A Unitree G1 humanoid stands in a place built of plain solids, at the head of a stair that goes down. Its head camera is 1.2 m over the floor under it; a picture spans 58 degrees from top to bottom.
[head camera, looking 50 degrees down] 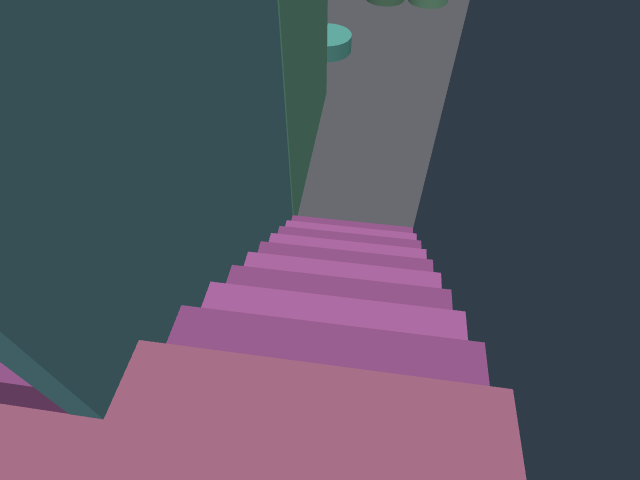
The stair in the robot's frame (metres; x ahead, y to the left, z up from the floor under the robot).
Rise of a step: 0.19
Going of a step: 0.24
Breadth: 1.10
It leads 8 degrees to the right of straight ahead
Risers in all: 10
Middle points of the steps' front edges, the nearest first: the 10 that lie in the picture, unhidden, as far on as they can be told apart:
0.54 0.00 0.00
0.77 -0.03 -0.19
1.01 -0.06 -0.38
1.25 -0.10 -0.57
1.48 -0.13 -0.76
1.72 -0.16 -0.95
1.96 -0.19 -1.14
2.20 -0.23 -1.33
2.43 -0.26 -1.52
2.67 -0.29 -1.71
